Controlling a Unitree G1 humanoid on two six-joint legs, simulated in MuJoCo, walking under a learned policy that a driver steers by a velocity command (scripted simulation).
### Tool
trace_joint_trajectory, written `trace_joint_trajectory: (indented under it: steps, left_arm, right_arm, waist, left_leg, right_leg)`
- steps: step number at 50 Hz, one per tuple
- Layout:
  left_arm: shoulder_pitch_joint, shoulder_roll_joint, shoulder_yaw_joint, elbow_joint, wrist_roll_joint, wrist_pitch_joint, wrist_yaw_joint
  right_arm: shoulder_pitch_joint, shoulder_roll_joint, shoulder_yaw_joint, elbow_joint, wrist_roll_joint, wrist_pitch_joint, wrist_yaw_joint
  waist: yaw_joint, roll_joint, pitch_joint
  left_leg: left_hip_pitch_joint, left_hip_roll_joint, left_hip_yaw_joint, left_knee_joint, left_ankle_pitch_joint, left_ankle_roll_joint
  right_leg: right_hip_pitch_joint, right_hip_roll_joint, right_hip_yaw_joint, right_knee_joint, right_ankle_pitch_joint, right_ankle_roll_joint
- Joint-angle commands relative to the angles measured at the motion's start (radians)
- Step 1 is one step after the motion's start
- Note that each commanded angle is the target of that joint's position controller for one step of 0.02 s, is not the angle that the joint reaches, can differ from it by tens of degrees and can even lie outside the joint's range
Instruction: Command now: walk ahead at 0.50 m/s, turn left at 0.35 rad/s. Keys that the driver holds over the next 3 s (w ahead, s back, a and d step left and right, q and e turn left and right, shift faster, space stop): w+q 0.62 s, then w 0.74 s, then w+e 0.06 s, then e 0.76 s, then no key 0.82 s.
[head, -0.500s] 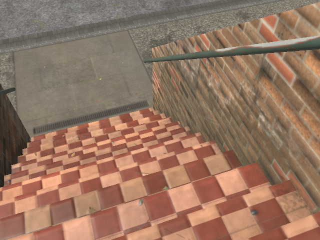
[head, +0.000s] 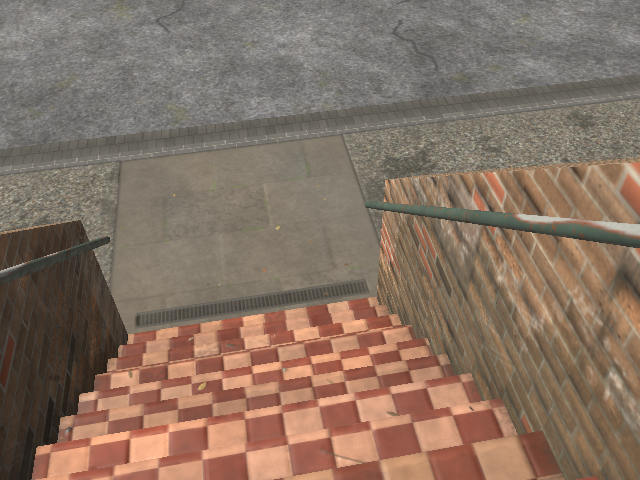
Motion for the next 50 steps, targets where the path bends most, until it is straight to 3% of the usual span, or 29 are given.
trace_joint_trajectory:
  steps: [1,3,8,10,12,14,15,16,17,18,19,20,21,23,24,27,29,30,31,34,39,42,44,45,46,47,48,49,50]
  left_arm:
    - [0.080,0.114,0.020,-0.021,0.000,-0.035,0.010]
    - [0.103,0.118,0.025,-0.010,0.006,-0.043,0.009]
    - [-0.012,0.088,0.010,-0.045,0.004,-0.049,0.029]
    - [0.007,0.098,0.019,-0.035,0.004,-0.046,0.041]
    - [0.046,0.091,0.020,-0.015,0.013,-0.024,0.061]
    - [0.057,0.155,0.040,-0.010,0.027,0.006,0.066]
    - [-0.043,0.165,0.035,-0.030,0.020,0.008,0.062]
    - [-0.027,0.095,0.032,-0.039,-0.005,0.024,0.061]
    - [0.028,0.032,0.011,-0.112,-0.016,0.025,0.052]
    - [-0.054,0.077,0.005,-0.161,-0.016,0.034,0.052]
    - [-0.099,0.102,0.009,-0.160,0.001,0.046,0.053]
    - [-0.097,0.094,0.007,-0.179,0.025,0.052,0.044]
    - [-0.135,0.111,0.008,-0.167,0.037,0.071,0.039]
    - [-0.216,0.087,0.006,-0.172,0.040,0.102,0.032]
    - [-0.276,0.053,-0.008,-0.213,0.030,0.113,0.014]
    - [-0.158,0.036,-0.006,-0.138,0.060,0.127,0.004]
    - [-0.223,0.099,0.026,-0.158,0.039,0.107,-0.004]
    - [-0.262,0.098,0.029,-0.178,0.039,0.103,-0.008]
    - [-0.303,0.090,0.024,-0.198,0.044,0.099,-0.012]
    - [-0.343,0.062,0.021,-0.209,0.048,0.095,-0.018]
    - [-0.348,0.058,0.017,-0.215,0.038,0.055,-0.032]
    - [-0.344,0.027,0.009,-0.253,-0.003,0.022,-0.023]
    - [0.061,0.094,0.044,-0.117,-0.023,0.038,-0.006]
    - [0.234,0.138,0.065,-0.062,-0.012,0.053,-0.001]
    - [0.319,0.138,0.050,-0.062,-0.034,0.059,-0.014]
    - [0.235,0.146,0.020,-0.076,-0.009,0.055,-0.051]
    - [0.262,0.154,0.029,-0.084,-0.017,0.041,-0.059]
    - [0.258,0.128,0.021,-0.058,-0.026,0.032,-0.059]
    - [0.214,0.186,0.036,-0.053,-0.023,0.023,-0.041]
  right_arm:
    - [-0.054,-0.083,-0.028,-0.060,-0.011,-0.007,-0.001]
    - [-0.092,-0.086,-0.032,-0.085,-0.007,-0.012,-0.006]
    - [-0.120,-0.017,0.002,-0.105,0.008,-0.020,0.055]
    - [-0.164,-0.011,0.018,-0.129,0.026,-0.030,0.064]
    - [-0.133,-0.026,0.020,-0.127,0.019,-0.034,0.043]
    - [0.098,-0.088,-0.005,-0.063,0.012,-0.042,0.018]
    - [0.333,-0.125,-0.023,0.005,0.004,-0.056,0.014]
    - [0.361,-0.212,-0.049,0.049,-0.007,-0.052,0.020]
    - [0.358,-0.232,-0.026,0.021,0.020,-0.052,0.034]
    - [0.355,-0.234,-0.035,-0.013,0.067,-0.043,0.030]
    - [0.328,-0.195,-0.018,-0.022,0.075,-0.035,0.018]
    - [0.288,-0.210,-0.021,-0.021,0.066,-0.031,-0.001]
    - [0.256,-0.186,-0.006,-0.033,0.043,-0.042,-0.006]
    - [0.183,-0.093,0.044,-0.042,0.024,-0.074,0.005]
    - [0.132,-0.035,0.073,-0.074,0.036,-0.092,-0.014]
    - [0.219,-0.112,0.052,-0.053,0.034,-0.103,-0.020]
    - [0.242,-0.076,0.057,-0.034,0.045,-0.108,-0.019]
    - [0.236,-0.067,0.057,-0.051,0.038,-0.105,-0.024]
    - [0.230,-0.064,0.060,-0.048,0.057,-0.112,-0.032]
    - [0.253,-0.045,0.064,-0.065,0.043,-0.113,-0.035]
    - [0.262,-0.053,0.062,-0.092,0.021,-0.108,-0.031]
    - [0.242,-0.044,0.065,-0.077,0.001,-0.084,-0.037]
    - [0.185,-0.046,0.069,-0.061,0.002,-0.071,-0.046]
    - [0.160,-0.056,0.055,-0.051,0.015,-0.083,-0.023]
    - [0.146,0.017,0.055,-0.081,0.037,-0.094,-0.012]
    - [0.266,0.050,0.080,-0.142,0.057,-0.103,-0.025]
    - [0.174,-0.020,0.071,-0.133,0.038,-0.107,-0.041]
    - [0.149,-0.021,0.068,-0.109,0.007,-0.092,-0.053]
    - [0.111,-0.040,0.067,-0.130,-0.020,-0.079,-0.052]
  waist:
    - [0.002,-0.108,0.117]
    - [0.019,-0.100,0.140]
    - [0.011,-0.041,0.131]
    - [0.049,-0.050,0.178]
    - [0.078,-0.051,0.187]
    - [-0.010,-0.085,0.031]
    - [-0.159,-0.053,-0.074]
    - [-0.161,0.197,-0.035]
    - [-0.072,0.249,-0.151]
    - [-0.131,0.119,-0.263]
    - [-0.116,-0.014,-0.200]
    - [-0.076,-0.002,-0.172]
    - [-0.056,-0.023,-0.095]
    - [0.001,-0.056,0.079]
    - [0.027,-0.041,0.127]
    - [0.019,0.053,0.043]
    - [0.009,0.061,0.091]
    - [-0.002,0.020,0.104]
    - [0.001,0.045,0.110]
    - [-0.040,0.073,0.090]
    - [-0.090,0.109,0.090]
    - [-0.147,0.114,0.141]
    - [0.008,0.112,0.042]
    - [0.115,-0.037,-0.016]
    - [0.135,-0.168,-0.099]
    - [-0.029,-0.268,-0.110]
    - [0.046,-0.164,-0.113]
    - [0.026,-0.089,-0.048]
    - [0.003,-0.175,-0.033]
  left_leg:
    - [-0.230,0.019,-0.047,-0.036,0.073,0.005]
    - [-0.308,0.031,-0.061,-0.061,0.063,0.004]
    - [0.178,0.002,0.126,-0.403,0.567,-0.003]
    - [0.246,0.004,0.186,-0.530,0.550,-0.007]
    - [0.197,0.039,0.196,-0.707,0.488,0.020]
    - [0.401,0.013,0.190,-0.770,0.284,0.068]
    - [0.709,-0.032,0.275,-0.683,0.475,0.103]
    - [0.871,0.135,0.050,-0.709,0.741,0.208]
    - [1.169,0.272,-0.097,-0.269,1.147,0.235]
    - [1.168,0.346,-0.186,-0.352,1.000,0.271]
    - [0.997,0.358,-0.219,-0.458,0.728,0.288]
    - [0.837,0.403,-0.369,-0.546,0.209,0.370]
    - [0.648,0.382,-0.420,-0.602,-0.178,0.367]
    - [0.313,0.253,-0.344,-0.593,-0.350,0.266]
    - [0.098,0.187,-0.298,-0.652,-0.426,0.221]
    - [0.132,0.129,-0.344,-0.572,-0.284,0.199]
    - [0.187,0.078,-0.346,-0.493,-0.420,0.175]
    - [0.154,0.059,-0.355,-0.470,-0.544,0.174]
    - [0.112,0.051,-0.378,-0.453,-0.594,0.184]
    - [0.168,0.027,-0.370,-0.357,-0.544,0.190]
    - [0.208,-0.013,-0.326,-0.126,-0.292,0.180]
    - [0.218,-0.049,-0.277,-0.015,-0.046,0.182]
    - [0.199,-0.047,-0.215,0.309,0.152,0.187]
    - [0.039,-0.137,-0.103,0.753,-0.087,0.130]
    - [-0.348,-0.294,-0.008,1.216,-0.923,0.080]
    - [-0.567,-0.198,0.022,1.211,-0.942,0.080]
    - [-0.674,-0.145,-0.018,1.109,-0.810,0.089]
    - [-0.633,-0.130,-0.013,1.062,-0.705,0.084]
    - [-0.663,-0.084,-0.021,1.005,-0.668,0.051]
  right_leg:
    - [0.078,-0.306,0.226,0.003,0.426,-0.066]
    - [0.118,-0.346,0.241,0.059,0.442,-0.079]
    - [-0.321,-0.249,0.034,0.239,-0.012,-0.005]
    - [-0.317,-0.264,0.014,0.335,0.045,-0.002]
    - [-0.151,-0.283,0.022,0.498,0.257,-0.008]
    - [-0.066,-0.308,0.055,0.806,0.612,-0.030]
    - [-0.217,-0.270,-0.019,1.146,0.643,0.002]
    - [-0.517,-0.052,-0.082,1.718,-0.256,0.037]
    - [-0.935,-0.062,0.023,1.844,-0.552,0.047]
    - [-1.009,-0.113,0.064,1.783,-0.467,0.067]
    - [-1.025,-0.119,0.071,1.730,-0.383,0.080]
    - [-1.055,-0.129,0.122,1.629,-0.344,0.106]
    - [-1.035,-0.185,0.189,1.472,-0.206,0.105]
    - [-1.008,-0.172,0.192,1.252,0.088,0.126]
    - [-0.882,-0.153,0.163,0.987,0.271,0.171]
    - [-0.785,-0.129,0.138,0.974,0.408,0.182]
    - [-0.838,-0.138,0.193,0.742,0.591,0.152]
    - [-0.815,-0.121,0.186,0.642,0.691,0.151]
    - [-0.748,-0.110,0.196,0.549,0.769,0.147]
    - [-0.680,-0.082,0.182,0.437,0.811,0.136]
    - [-0.513,-0.036,0.169,0.302,0.797,0.096]
    - [-0.346,-0.017,0.112,0.011,0.619,0.068]
    - [-0.035,-0.113,0.097,-0.189,0.730,0.026]
    - [0.217,-0.180,0.152,-0.272,0.817,-0.039]
    - [0.513,-0.345,0.304,0.097,1.107,-0.080]
    - [0.573,-0.414,0.364,0.305,1.481,-0.080]
    - [0.550,-0.434,0.398,0.202,1.118,-0.139]
    - [0.342,-0.380,0.376,0.147,0.887,-0.144]
    - [0.229,-0.442,0.539,0.084,0.538,-0.235]
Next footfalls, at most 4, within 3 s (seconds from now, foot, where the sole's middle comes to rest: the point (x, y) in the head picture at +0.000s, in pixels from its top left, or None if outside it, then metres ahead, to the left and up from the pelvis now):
0.30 left None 0.24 0.14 -0.97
0.90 right None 0.51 0.07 -1.17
1.38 left None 0.67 0.39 -1.37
1.88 right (260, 468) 0.95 0.30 -1.57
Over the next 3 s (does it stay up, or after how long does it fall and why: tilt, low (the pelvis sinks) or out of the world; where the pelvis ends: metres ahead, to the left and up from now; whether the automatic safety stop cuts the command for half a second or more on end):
stays up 0.87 0.45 -0.81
